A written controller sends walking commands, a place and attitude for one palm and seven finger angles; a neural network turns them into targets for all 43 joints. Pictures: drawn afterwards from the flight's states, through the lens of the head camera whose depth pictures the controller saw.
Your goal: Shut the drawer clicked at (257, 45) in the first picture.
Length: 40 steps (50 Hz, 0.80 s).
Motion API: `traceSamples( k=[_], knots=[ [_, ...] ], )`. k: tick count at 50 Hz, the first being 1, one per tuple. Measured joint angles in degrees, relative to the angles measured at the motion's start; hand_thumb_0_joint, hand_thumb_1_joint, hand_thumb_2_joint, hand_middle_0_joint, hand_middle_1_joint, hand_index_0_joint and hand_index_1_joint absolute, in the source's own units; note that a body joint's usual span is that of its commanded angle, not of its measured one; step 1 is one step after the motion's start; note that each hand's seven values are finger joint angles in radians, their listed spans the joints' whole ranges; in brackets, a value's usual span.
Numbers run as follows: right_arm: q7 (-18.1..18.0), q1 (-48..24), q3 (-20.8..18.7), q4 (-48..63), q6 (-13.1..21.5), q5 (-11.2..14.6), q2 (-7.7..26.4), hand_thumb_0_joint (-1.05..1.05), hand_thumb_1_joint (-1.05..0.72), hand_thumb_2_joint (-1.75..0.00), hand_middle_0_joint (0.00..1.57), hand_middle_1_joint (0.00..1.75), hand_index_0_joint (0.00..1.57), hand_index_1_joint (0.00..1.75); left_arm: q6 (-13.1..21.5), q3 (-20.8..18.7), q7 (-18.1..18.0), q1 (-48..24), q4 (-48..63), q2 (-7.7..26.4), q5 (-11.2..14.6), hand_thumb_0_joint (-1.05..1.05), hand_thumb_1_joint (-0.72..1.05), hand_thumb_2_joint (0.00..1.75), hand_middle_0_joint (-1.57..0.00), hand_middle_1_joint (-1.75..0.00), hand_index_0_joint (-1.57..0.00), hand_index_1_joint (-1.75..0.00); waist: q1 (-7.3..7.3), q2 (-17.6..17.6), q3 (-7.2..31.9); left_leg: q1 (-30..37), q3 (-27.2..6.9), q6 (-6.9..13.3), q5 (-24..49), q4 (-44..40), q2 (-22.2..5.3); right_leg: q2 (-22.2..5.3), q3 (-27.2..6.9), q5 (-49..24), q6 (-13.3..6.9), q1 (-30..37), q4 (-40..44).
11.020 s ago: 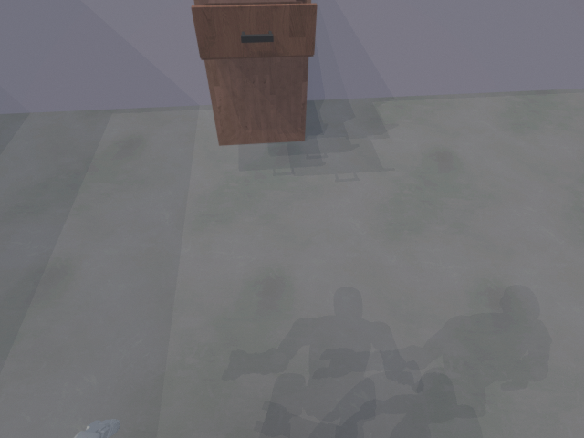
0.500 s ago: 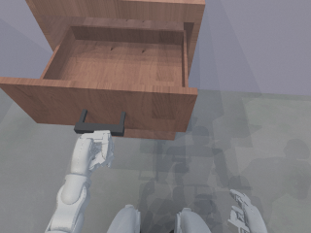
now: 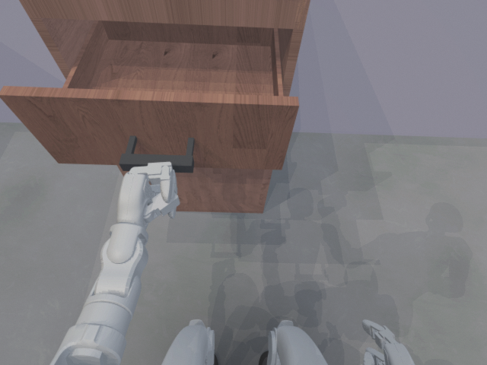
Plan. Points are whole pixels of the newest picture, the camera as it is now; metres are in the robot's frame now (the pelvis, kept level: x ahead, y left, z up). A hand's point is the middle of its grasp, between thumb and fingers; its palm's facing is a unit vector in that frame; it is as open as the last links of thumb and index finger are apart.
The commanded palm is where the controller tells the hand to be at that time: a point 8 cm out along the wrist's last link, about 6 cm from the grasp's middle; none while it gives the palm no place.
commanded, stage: push the drawer shut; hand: left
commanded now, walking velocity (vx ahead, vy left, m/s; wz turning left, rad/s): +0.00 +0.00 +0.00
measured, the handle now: (159, 153) +0.45 +0.15 +0.04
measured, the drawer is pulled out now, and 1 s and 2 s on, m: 0.19 0.08 0.00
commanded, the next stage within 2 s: pull the fist back off the drawer in 1.88 s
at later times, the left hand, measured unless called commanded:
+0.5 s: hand (180, 165) +0.44 +0.11 +0.03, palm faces -0.02 -1.00 -0.04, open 2.9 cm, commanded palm +0.43 +0.17 +0.04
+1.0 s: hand (186, 139) +0.49 +0.11 +0.03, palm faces +0.00 -1.00 -0.05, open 3.1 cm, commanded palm +0.49 +0.16 +0.04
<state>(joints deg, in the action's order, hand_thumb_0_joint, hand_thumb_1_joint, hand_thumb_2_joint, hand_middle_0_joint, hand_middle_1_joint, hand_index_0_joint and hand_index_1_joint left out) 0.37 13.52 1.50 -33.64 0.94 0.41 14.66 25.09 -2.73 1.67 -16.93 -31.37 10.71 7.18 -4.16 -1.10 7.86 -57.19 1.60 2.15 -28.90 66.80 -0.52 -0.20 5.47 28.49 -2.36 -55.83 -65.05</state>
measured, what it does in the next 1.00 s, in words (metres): stands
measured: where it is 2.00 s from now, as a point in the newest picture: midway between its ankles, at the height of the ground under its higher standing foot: outside the picture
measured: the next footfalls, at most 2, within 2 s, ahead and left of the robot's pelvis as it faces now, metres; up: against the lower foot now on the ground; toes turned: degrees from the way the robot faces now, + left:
none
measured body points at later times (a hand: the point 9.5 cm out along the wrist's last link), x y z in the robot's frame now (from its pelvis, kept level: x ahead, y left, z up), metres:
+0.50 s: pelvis +0.00 +0.01 +0.00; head +0.11 +0.01 +0.43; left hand +0.43 +0.17 +0.03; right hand +0.08 -0.25 -0.12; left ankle +0.03 +0.10 -0.65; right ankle +0.03 -0.10 -0.65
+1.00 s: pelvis +0.00 +0.00 -0.01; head +0.13 +0.01 +0.42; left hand +0.49 +0.16 +0.04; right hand +0.01 -0.26 -0.13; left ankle +0.03 +0.10 -0.65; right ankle +0.03 -0.10 -0.65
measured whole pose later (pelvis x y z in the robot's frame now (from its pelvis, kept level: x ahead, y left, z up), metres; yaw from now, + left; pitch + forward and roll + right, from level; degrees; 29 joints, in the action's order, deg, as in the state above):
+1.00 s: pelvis +0.00 +0.00 -0.01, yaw -1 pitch +24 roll -2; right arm 1.9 19.6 1.6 -36.8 -2.5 -2.1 14.8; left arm 31.3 -15.3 0.3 -47.4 -65.5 17.7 2.0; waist -10.2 -1.7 7.6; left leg -63.7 1.9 2.2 -28.6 68.4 -1.5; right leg 0.7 5.1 27.5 -2.5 -62.5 -66.1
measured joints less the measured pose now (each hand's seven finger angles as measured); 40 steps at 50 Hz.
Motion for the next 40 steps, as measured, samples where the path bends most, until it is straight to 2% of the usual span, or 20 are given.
traceSamples(
  k=[23,40],
  knots=[
    [0.80,2.14,-0.43,-1.87,-1.58,-0.89,-0.16,0.00,-0.90,-0.90,0.20,0.30,0.20,0.30,3.27,-4.59,-1.85,-14.41,-16.01,0.89,-1.99,-0.04,0.78,0.91,-1.40,-1.60,-1.40,-1.60,-1.94,-0.30,-0.08,-2.23,0.61,0.50,0.21,0.18,-0.02,0.02,-0.63,-0.52,0.49,-2.38,-0.08],
    [1.56,5.50,-0.56,-2.75,-3.28,-1.94,0.03,0.00,-0.90,-0.90,0.20,0.30,0.20,0.30,5.46,-9.71,-1.68,-24.33,-27.66,3.98,-3.54,0.01,0.83,0.92,-1.39,-1.60,-1.40,-1.60,-4.28,-0.63,-0.06,-4.19,1.00,0.33,0.30,0.54,-0.63,0.61,-1.06,-0.88,0.24,-4.68,-0.47]
  ],
)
